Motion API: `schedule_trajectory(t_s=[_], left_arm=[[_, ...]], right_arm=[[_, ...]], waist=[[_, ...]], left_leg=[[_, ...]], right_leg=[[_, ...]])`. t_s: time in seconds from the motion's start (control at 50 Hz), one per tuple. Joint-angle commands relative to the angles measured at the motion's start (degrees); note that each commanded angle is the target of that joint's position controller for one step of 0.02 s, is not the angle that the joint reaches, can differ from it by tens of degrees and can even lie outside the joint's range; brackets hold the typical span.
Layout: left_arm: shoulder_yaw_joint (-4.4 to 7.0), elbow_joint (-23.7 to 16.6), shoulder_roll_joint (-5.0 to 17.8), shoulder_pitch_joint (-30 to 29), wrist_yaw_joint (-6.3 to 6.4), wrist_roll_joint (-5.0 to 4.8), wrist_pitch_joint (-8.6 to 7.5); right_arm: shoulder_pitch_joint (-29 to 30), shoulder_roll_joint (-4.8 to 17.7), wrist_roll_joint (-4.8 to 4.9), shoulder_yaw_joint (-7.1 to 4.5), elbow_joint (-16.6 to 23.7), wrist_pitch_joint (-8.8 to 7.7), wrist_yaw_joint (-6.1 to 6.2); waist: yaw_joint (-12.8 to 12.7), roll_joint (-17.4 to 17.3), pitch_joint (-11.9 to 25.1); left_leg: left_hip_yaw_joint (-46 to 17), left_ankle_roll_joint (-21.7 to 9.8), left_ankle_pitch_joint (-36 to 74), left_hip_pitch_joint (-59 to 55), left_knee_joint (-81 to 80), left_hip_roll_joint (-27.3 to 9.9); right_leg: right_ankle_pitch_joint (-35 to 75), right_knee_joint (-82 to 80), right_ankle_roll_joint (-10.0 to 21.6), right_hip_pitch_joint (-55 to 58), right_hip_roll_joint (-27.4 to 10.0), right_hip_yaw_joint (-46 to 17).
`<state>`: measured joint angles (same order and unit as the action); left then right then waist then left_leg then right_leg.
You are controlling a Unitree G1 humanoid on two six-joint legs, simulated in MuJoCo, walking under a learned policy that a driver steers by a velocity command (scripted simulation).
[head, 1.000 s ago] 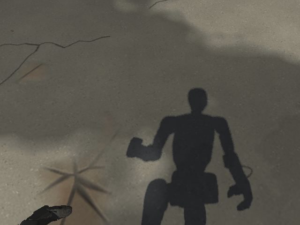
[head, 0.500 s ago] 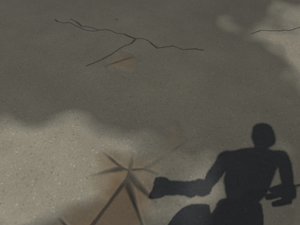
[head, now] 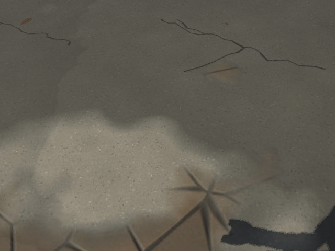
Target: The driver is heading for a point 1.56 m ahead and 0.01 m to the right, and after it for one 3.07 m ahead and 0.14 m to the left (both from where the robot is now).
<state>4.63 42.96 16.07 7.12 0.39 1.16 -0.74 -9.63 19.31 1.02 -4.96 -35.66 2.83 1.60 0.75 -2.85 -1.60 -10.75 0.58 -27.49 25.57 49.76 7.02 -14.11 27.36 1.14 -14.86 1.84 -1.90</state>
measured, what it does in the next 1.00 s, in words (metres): steps on the spot: left foot, then right foot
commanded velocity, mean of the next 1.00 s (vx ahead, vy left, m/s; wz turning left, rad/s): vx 0.04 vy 0.00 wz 0.18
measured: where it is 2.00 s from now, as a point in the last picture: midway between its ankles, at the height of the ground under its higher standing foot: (137, 228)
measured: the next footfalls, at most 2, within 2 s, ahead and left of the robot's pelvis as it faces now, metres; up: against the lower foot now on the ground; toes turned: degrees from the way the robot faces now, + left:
left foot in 0.32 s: +0.02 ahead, +0.15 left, +0.00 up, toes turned +6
right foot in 0.60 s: +0.04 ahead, -0.10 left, +0.00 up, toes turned +8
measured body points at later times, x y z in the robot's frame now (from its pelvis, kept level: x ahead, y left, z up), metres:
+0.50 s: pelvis -0.01 +0.04 +0.00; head +0.01 +0.06 +0.45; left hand +0.06 +0.34 -0.12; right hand +0.20 -0.17 -0.08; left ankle -0.02 +0.15 -0.74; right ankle -0.01 -0.11 -0.71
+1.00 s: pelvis +0.02 +0.03 -0.01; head +0.02 +0.03 +0.44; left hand +0.04 +0.31 -0.14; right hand +0.13 -0.22 -0.13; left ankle -0.03 +0.15 -0.74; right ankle -0.01 -0.10 -0.74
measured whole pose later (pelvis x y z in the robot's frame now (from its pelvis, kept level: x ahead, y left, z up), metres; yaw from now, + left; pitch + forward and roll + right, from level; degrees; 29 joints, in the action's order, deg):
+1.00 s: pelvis +0.02 +0.03 -0.01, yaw +8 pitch +0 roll +0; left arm 1.6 51.8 14.9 16.5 1.2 -1.1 -3.3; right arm -15.7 14.7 1.1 -3.1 -48.8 -2.2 0.5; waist -0.3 0.2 0.6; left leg -2.2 -2.6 -23.6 13.9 35.5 1.5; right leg -23.7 35.0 1.4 -12.6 -1.0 -0.8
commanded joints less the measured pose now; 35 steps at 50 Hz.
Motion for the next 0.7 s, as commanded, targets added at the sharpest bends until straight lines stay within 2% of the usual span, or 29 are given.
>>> schedule_trajectory(t_s=[0.02,0.04,0.08,0.1,0.14,0.18,0.24,0.28,0.3,0.32,0.34,0.36,0.38,0.4,0.44,0.48,0.52,0.56,0.58,0.6,0.62,0.64,0.66,0.68,0.7], left_arm=[[1.34,-5.46,6.56,-5.14,0.88,-0.61,-0.49],[1.07,-5.46,6.27,-5.05,1.19,-1.1,-0.32],[1.03,-4.95,6.8,-2.63,1.7,-0.68,0.28],[1.13,-4.56,7.26,-0.95,1.84,-0.47,0.53],[1.42,-4.09,8.5,0.47,1.78,-0.5,0.89],[1.77,-4.18,9.92,-0.61,1.22,-0.93,1.13],[1.8,-3.38,10.91,-0.15,0.4,-1.83,1.35],[1.24,-2.73,10.25,-0.89,0.24,-2.76,1.39],[0.57,-1.37,8.63,1.66,0.13,-2.96,1.05],[-0.52,-1.0,5.83,4.0,-0.28,-1.17,0.42],[-1.7,-1.87,2.52,5.7,-0.83,0.88,-0.35],[-1.17,-2.58,5.4,0.28,-0.11,0.15,-0.09],[-0.71,-2.69,6.88,-1.15,0.12,-0.76,0.26],[-0.6,-2.04,6.63,-1.2,0.38,-0.96,0.62],[-0.07,-0.67,7.53,0.94,0.74,-0.77,1.49],[-0.42,0.59,6.09,3.19,0.55,-1.02,1.58],[-0.9,1.06,4.92,2.9,0.46,-1.23,1.48],[-1.22,1.86,4.32,3.91,0.34,-1.11,1.3],[-1.4,2.1,4.6,4.31,0.26,-0.48,1.15],[-1.22,1.97,6.54,4.24,0.33,0.07,1.08],[-0.51,2.11,10.05,3.98,0.51,-0.36,1.12],[-0.34,2.88,9.55,3.08,0.3,-0.98,1.0],[-0.87,2.8,7.4,2.61,0.11,-0.8,0.72],[-1.16,3.35,6.54,2.47,0.24,-0.37,0.41],[-1.38,3.65,6.13,2.35,0.3,-0.34,0.05]], right_arm=[[-4.58,9.07,-0.11,-3.68,1.59,0.0,0.31],[-4.44,7.7,-0.06,-3.29,1.67,0.42,0.19],[-1.84,5.17,0.46,-2.38,3.03,0.38,-0.14],[-0.15,4.26,0.48,-1.94,3.85,0.19,-0.13],[1.29,3.1,-0.07,-1.2,4.72,-0.04,-0.22],[1.43,2.04,-0.61,-0.4,5.0,-0.2,-0.52],[0.18,2.9,-0.38,-0.4,4.39,-0.18,-0.82],[-3.48,2.48,-0.5,-0.43,2.58,-0.26,-1.12],[-4.07,3.29,-0.74,-0.54,2.28,-0.3,-1.06],[-4.84,6.26,-0.97,-0.94,2.76,-0.3,-0.59],[-1.27,9.14,-1.89,-0.98,4.2,-0.13,-0.09],[-1.06,4.89,-2.8,0.01,4.05,-0.95,-0.69],[0.07,3.33,-3.18,0.66,3.33,-1.83,-1.09],[0.91,3.34,-3.06,0.7,2.61,-2.49,-1.11],[2.56,3.76,-2.29,0.82,1.85,-3.4,-0.99],[3.67,2.67,-2.12,1.22,1.03,-3.47,-0.99],[4.35,1.99,-1.95,1.44,0.24,-3.2,-1.08],[5.22,1.24,-1.54,1.76,-0.66,-2.87,-1.17],[4.15,0.76,-1.31,1.91,-1.62,-2.91,-1.32],[2.34,0.32,-1.77,2.02,-2.51,-3.16,-1.43],[0.51,0.99,-2.34,1.78,-2.88,-3.3,-1.71],[1.29,0.97,-2.36,1.78,-3.16,-3.1,-1.51],[3.09,1.79,-2.21,1.61,-3.56,-2.93,-1.25],[3.72,1.25,-1.95,1.57,-3.65,-2.75,-0.9],[3.77,0.86,-1.85,1.62,-4.0,-2.4,-0.67]], waist=[[1.89,9.95,3.42],[1.2,10.25,2.61],[-0.59,10.97,2.34],[-1.76,11.4,2.9],[-2.82,12.01,4.57],[-2.85,12.77,5.46],[-2.76,13.78,5.5],[-0.33,12.57,5.18],[-0.03,10.72,5.05],[-1.26,3.1,8.1],[-4.48,-10.38,8.35],[-0.11,-8.61,8.26],[-0.31,-7.28,6.14],[-0.34,-7.71,5.34],[-0.94,-7.6,3.97],[-1.84,-5.68,4.51],[-1.45,-5.13,4.46],[-2.39,-4.23,4.65],[-2.76,-2.82,4.57],[-1.7,-0.47,4.55],[0.65,4.49,3.24],[0.33,7.28,2.08],[-0.87,5.93,0.85],[-0.81,5.94,1.21],[-0.87,6.31,0.86]], left_leg=[[1.28,3.38,-0.55,9.06,19.18,-3.75],[1.92,4.33,1.6,10.39,21.09,-4.1],[4.97,5.33,3.78,10.27,17.95,-4.74],[5.57,5.65,3.8,10.51,14.85,-5.09],[6.25,5.86,2.68,8.16,8.16,-6.3],[8.31,5.28,1.78,2.04,0.45,-7.36],[10.97,4.12,4.23,-5.07,-9.97,-6.8],[12.66,1.71,15.01,-12.97,-24.4,-5.76],[11.22,-0.04,21.64,-18.88,-31.34,-6.19],[2.16,-2.02,35.12,-27.58,-30.76,-13.42],[-7.65,-9.18,46.27,-27.33,-27.9,-23.45],[-9.09,-14.52,38.29,-21.23,-29.51,-24.64],[-7.73,-14.22,33.41,-19.86,-30.64,-22.65],[-6.41,-12.96,31.15,-19.72,-30.97,-21.04],[-4.83,-12.18,35.36,-18.04,-30.45,-20.39],[-2.21,-11.87,37.99,-16.28,-29.62,-18.91],[-1.49,-11.75,37.16,-16.18,-28.86,-18.02],[-0.9,-10.7,32.98,-15.34,-27.86,-16.71],[-0.42,-8.77,27.96,-14.11,-27.9,-15.46],[0.35,-6.37,21.41,-12.91,-27.41,-13.43],[2.14,-4.75,16.3,-11.83,-27.52,-10.86],[4.77,-3.17,14.06,-13.97,-27.19,-8.69],[5.19,-2.62,13.88,-14.75,-25.9,-8.45],[5.41,-2.73,15.11,-15.25,-25.42,-8.6],[5.12,-2.87,17.1,-15.1,-25.33,-8.79]], right_leg=[[19.18,-8.6,10.3,7.55,-17.36,-13.14],[20.39,-8.48,10.23,7.84,-16.63,-10.9],[22.12,-9.04,10.95,8.62,-14.94,-7.09],[23.15,-8.9,11.61,10.77,-15.27,-6.87],[24.9,-8.19,12.43,13.42,-16.4,-6.55],[25.97,-7.81,12.42,11.63,-16.68,-4.94],[26.43,-6.7,12.22,9.8,-17.2,-4.95],[24.12,-3.75,10.05,7.26,-16.07,-3.9],[19.82,-2.25,6.81,4.09,-14.69,-2.87],[9.34,3.41,1.58,-1.35,-11.23,0.49],[-9.99,7.87,-3.53,-7.8,-5.91,5.13],[-16.69,11.29,-5.01,-6.35,-5.9,2.19],[-16.38,13.82,-5.21,-6.83,-6.09,1.37],[-15.85,15.13,-5.3,-7.86,-5.98,0.89],[-14.37,18.22,-6.1,-7.59,-6.43,-0.54],[-12.45,17.29,-6.38,-4.47,-6.08,0.1],[-9.64,12.28,-6.27,-2.42,-5.72,0.94],[-1.39,2.44,-5.69,2.21,-5.02,1.9],[7.5,-3.32,-4.98,5.9,-5.25,1.31],[14.77,-4.33,-4.03,8.5,-7.24,-1.12],[15.43,-2.34,-2.2,7.7,-8.31,-1.08],[6.97,-2.51,-0.49,2.89,-7.43,-0.95],[3.92,-3.77,-0.54,1.18,-6.89,-1.02],[3.56,-4.44,-1.13,0.85,-6.84,-1.07],[4.74,-4.55,-1.67,1.1,-6.48,-0.79]])
Velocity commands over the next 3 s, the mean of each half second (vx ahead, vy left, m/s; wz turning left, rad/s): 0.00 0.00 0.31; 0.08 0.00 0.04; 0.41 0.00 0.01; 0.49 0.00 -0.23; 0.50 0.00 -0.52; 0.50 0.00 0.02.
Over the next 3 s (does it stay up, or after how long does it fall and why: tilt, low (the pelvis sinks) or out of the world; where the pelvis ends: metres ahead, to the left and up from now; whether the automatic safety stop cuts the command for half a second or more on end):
stays up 0.97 0.02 0.01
